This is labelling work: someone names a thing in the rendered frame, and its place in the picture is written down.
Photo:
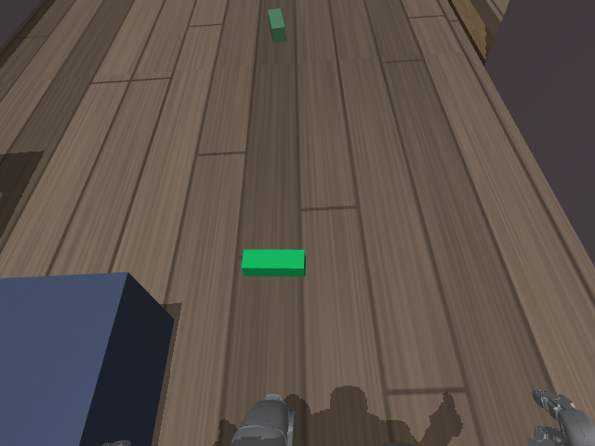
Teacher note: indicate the right robot hand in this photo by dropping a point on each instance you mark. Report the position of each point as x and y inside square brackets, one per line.
[577, 429]

